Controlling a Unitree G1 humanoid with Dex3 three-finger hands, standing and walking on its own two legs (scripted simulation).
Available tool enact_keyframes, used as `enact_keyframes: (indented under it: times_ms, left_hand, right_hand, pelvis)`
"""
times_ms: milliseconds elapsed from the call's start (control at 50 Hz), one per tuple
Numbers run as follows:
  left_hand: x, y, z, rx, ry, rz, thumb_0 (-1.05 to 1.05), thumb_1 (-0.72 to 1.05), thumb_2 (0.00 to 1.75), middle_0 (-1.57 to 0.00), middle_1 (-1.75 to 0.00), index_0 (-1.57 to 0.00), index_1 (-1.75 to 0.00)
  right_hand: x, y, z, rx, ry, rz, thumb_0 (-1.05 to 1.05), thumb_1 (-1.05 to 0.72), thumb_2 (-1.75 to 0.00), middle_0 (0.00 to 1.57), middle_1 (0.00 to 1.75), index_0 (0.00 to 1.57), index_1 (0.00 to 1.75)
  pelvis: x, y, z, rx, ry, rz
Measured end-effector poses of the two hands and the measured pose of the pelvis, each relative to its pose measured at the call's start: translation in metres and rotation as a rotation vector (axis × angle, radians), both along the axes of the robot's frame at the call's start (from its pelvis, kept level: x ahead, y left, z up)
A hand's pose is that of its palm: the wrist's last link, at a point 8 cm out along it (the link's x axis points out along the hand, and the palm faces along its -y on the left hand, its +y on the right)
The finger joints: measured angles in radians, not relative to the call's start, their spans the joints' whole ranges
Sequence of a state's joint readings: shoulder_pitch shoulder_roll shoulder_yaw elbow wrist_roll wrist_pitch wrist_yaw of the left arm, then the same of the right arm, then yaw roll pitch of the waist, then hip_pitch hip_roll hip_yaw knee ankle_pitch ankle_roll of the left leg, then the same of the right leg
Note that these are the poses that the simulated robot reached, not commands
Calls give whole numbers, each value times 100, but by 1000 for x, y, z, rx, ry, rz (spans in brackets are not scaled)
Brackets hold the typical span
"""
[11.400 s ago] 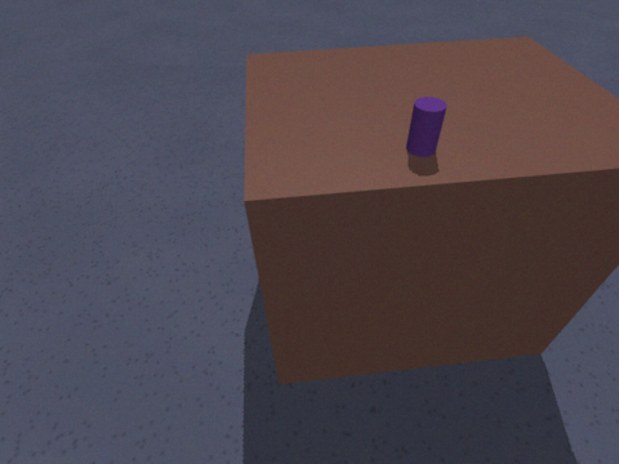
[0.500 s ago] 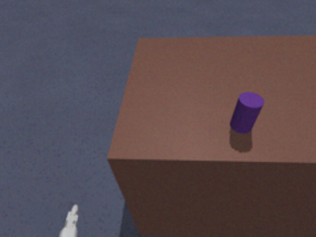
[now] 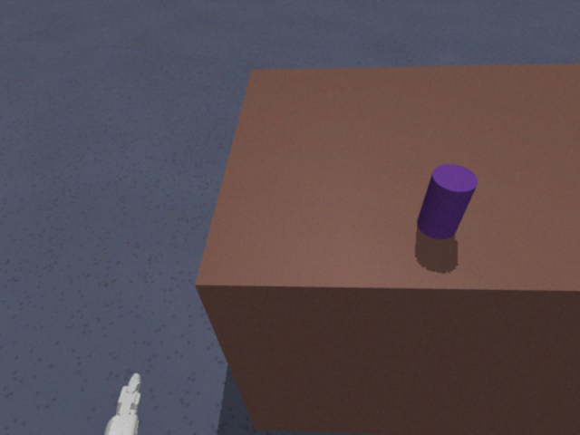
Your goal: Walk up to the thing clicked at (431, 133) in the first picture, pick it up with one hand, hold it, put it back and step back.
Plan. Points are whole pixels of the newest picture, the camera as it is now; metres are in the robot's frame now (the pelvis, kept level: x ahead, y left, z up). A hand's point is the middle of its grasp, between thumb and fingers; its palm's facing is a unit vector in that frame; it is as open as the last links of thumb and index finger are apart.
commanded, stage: approach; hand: right
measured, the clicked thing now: (445, 203) +0.47 -0.18 +0.09
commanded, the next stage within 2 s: close in in 0.14 s
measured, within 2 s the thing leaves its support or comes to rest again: leaves its support in 2.00 s
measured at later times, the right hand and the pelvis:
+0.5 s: hand (491, 198) +0.47 -0.24 +0.10, palm faces +0.12 +0.99 +0.02, open 17.4 cm; pelvis -0.01 +0.00 -0.02, yaw +2 degrees
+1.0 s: hand (446, 198) +0.47 -0.18 +0.10, palm faces +0.11 +0.99 +0.01, open 17.5 cm; pelvis -0.01 +0.00 -0.03, yaw +2 degrees
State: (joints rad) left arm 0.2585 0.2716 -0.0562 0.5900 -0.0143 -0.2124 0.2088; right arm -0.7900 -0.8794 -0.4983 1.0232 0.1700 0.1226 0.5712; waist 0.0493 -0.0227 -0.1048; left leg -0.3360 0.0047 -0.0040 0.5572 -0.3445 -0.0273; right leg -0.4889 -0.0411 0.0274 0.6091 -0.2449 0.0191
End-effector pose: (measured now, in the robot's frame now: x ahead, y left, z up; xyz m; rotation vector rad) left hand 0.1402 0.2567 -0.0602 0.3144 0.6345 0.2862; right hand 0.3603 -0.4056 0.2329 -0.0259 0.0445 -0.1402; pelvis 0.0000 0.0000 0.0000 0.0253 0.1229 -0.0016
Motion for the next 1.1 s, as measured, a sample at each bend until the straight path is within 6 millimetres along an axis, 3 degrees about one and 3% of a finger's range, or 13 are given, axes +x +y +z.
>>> enact_keyframes:
  times_ms: [140,260,380,520,660,880,1100]
  left_hand:
    - [-17,-9,-10,-18,50,-25,-1,-52,4,-6,-6,-6,-6]
    - [-30,0,-9,0,60,20,-1,-50,4,-6,-6,-7,-6]
    - [-36,7,-8,26,86,37,-1,-51,4,-6,-7,-7,-6]
    - [-26,3,-17,-11,94,44,-1,-51,4,-6,-7,-7,-6]
    - [-7,-7,-6,-74,5,18,-1,-52,4,-7,-7,-7,-6]
    - [-39,8,-14,-81,81,49,-1,-50,4,-6,-7,-7,-6]
    - [-27,6,-6,-95,16,30,-1,-55,7,-6,-6,-5,-6]
  right_hand:
    - [26,42,-61,46,62,87,-2,54,-4,4,4,5,4]
    - [51,83,-114,92,49,97,-2,51,-4,5,4,5,4]
    - [70,104,-146,94,19,43,-2,51,-3,5,3,5,4]
    - [80,116,-133,40,-55,22,-2,51,-3,5,3,5,4]
    - [81,146,-126,51,-31,59,-2,52,-4,4,4,4,4]
    - [77,157,-140,36,-35,6,-2,53,-4,4,4,4,4]
    - [79,182,-134,45,-23,19,-2,51,-6,5,5,5,6]
  pelvis:
    - [-8,1,-3,-1,25,4]
    - [-11,1,-10,2,51,24]
    - [-11,1,-17,10,87,38]
    - [-7,-4,-22,20,104,35]
    - [-3,-7,-20,12,88,35]
    - [-13,-3,-25,4,88,39]
    - [-12,1,-24,0,86,40]
